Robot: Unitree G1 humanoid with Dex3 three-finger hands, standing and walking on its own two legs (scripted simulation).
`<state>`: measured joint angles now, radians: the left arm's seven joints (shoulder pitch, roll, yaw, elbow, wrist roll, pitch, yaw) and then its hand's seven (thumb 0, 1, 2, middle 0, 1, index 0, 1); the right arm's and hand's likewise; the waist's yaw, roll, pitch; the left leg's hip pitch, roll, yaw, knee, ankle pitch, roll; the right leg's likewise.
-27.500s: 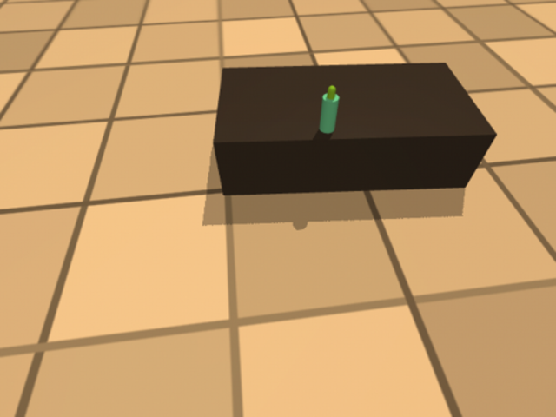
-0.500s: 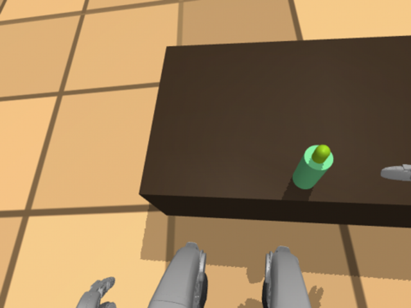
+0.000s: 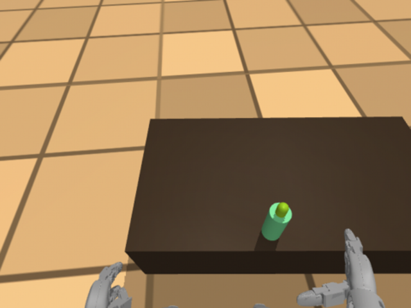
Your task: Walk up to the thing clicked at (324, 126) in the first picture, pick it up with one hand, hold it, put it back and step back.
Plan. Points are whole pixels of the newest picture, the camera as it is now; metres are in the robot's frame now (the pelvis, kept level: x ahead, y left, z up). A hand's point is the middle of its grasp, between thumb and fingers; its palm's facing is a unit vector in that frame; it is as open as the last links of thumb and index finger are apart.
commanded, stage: home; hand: right
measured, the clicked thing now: (277, 219) +0.42 -0.18 -0.30
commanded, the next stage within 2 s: none
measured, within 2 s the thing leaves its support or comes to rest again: neither
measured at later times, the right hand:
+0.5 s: hand (309, 297) +0.17 -0.16 -0.06, palm faces +0.14 +0.95 -0.27, open 17.4 cm
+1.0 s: hand (318, 304) +0.16 -0.18 -0.06, palm faces +0.13 +0.95 -0.28, open 17.5 cm
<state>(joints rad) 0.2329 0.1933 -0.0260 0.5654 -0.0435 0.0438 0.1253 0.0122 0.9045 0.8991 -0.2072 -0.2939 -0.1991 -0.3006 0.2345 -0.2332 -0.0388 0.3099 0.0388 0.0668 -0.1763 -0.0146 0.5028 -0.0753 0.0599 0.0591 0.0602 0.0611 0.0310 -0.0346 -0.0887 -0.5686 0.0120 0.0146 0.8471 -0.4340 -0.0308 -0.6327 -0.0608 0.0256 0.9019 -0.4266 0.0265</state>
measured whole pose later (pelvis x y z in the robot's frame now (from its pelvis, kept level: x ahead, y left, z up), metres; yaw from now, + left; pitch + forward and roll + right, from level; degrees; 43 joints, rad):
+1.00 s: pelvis -0.01 +0.01 +0.00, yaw +0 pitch +6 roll +2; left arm 0.25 0.20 -0.02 0.52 -0.01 -0.11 0.15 0.02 0.90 0.90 -0.21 -0.30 -0.20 -0.31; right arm 0.45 -0.19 0.01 0.03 0.02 0.21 -0.15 -0.01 0.55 -0.04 0.05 0.05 0.05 0.05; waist 0.02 -0.03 -0.07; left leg -0.55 0.01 0.02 0.89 -0.45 -0.03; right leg -0.61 -0.06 0.03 0.93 -0.43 0.03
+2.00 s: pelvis -0.01 +0.01 -0.01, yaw +0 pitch +7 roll +1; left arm 0.26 0.21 -0.01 0.52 -0.01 -0.13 0.17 0.02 0.90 0.90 -0.21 -0.30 -0.20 -0.31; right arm 0.46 -0.19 0.01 -0.01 0.01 0.26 -0.14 -0.01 0.53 -0.05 0.05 0.05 0.05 0.05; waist 0.02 -0.03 -0.09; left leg -0.57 0.01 0.02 0.92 -0.47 -0.02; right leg -0.63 -0.06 0.04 0.95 -0.45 0.04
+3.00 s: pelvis -0.02 +0.00 +0.05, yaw -1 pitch -4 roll +0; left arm 0.15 0.32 0.01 1.11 0.02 0.00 -0.01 0.01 0.91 0.90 -0.21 -0.30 -0.20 -0.30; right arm 0.20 -0.32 0.00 1.10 -0.03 -0.01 -0.02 0.00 -0.89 -0.89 0.20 0.30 0.20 0.30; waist 0.00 -0.01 0.06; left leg -0.12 0.05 0.00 0.42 -0.22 -0.04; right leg -0.15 -0.02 0.00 0.42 -0.19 0.02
